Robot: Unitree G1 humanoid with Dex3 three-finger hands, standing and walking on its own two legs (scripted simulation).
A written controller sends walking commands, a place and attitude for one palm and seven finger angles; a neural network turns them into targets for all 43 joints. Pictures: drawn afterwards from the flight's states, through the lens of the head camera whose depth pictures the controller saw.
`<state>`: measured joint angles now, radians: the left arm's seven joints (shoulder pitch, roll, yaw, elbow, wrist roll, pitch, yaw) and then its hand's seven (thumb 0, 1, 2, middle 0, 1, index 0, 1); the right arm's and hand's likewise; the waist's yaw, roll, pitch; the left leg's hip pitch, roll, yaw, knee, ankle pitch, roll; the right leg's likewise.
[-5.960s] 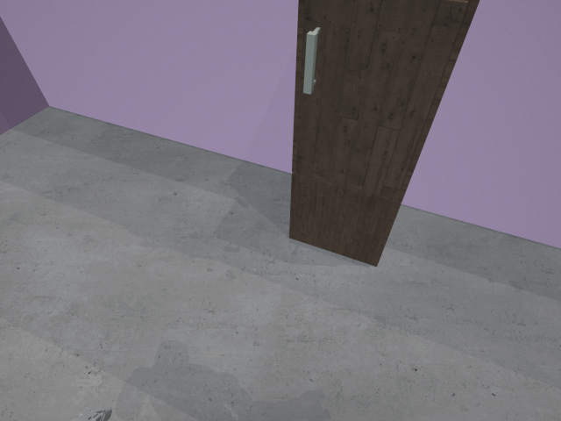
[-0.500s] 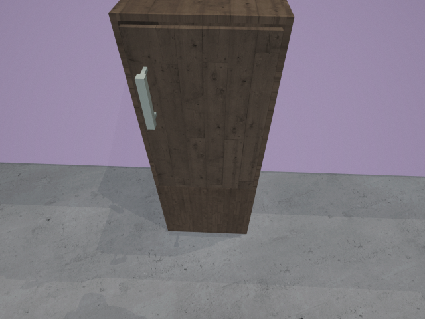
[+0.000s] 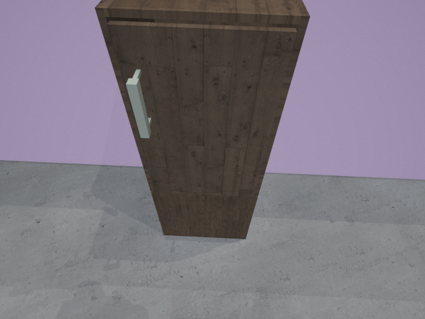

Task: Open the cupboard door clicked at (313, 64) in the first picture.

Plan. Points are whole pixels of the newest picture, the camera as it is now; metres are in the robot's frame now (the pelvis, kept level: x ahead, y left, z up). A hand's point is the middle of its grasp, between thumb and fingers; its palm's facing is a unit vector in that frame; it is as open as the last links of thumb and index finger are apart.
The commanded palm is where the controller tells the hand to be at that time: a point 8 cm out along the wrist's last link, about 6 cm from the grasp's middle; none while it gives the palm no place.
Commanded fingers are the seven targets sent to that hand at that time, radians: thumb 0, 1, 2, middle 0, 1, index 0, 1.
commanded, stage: come to a stop and stand still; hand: left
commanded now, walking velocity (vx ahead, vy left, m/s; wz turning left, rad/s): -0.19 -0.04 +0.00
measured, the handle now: (141, 105) +0.54 +0.21 +0.09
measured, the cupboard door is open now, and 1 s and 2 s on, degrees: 0 0 0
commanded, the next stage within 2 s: none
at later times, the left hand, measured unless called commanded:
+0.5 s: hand out of the picture +0.03 +0.20 -0.16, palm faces +0.04 -0.95 -0.30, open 7.4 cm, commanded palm none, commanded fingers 0.00 0.90 0.90 -0.20 -0.30 -0.20 -0.30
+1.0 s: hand out of the picture -0.11 +0.20 -0.17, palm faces +0.04 -0.97 -0.23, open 7.4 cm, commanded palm none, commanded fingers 0.00 0.90 0.90 -0.20 -0.30 -0.20 -0.30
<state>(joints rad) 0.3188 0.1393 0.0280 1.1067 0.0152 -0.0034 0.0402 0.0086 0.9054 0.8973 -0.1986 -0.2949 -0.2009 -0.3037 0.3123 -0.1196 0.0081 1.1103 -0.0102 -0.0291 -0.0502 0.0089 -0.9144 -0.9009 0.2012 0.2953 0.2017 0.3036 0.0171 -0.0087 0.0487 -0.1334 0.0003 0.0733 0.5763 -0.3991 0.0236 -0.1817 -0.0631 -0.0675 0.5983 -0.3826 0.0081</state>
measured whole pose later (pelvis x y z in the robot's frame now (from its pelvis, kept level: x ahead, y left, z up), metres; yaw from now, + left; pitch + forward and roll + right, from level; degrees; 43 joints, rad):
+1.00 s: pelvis -0.11 +0.00 +0.00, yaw +1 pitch -3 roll -1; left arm 0.35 0.23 0.01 1.03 0.02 0.02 0.02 0.01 0.90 0.90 -0.20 -0.30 -0.20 -0.30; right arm 0.33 -0.21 -0.02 1.04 -0.02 0.02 -0.01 0.01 -0.91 -0.90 0.20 0.30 0.20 0.30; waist 0.00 -0.01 0.01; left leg -0.31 0.01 0.02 0.50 -0.15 0.02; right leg -0.26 -0.04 -0.08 0.50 -0.21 0.00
